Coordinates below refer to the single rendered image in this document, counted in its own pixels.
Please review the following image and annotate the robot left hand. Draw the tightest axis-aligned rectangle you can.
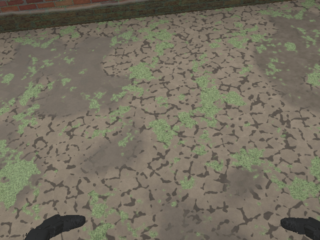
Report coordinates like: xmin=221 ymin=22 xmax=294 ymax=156
xmin=24 ymin=214 xmax=86 ymax=240

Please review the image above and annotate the robot right hand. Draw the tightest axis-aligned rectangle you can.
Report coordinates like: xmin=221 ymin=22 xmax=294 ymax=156
xmin=280 ymin=217 xmax=320 ymax=240

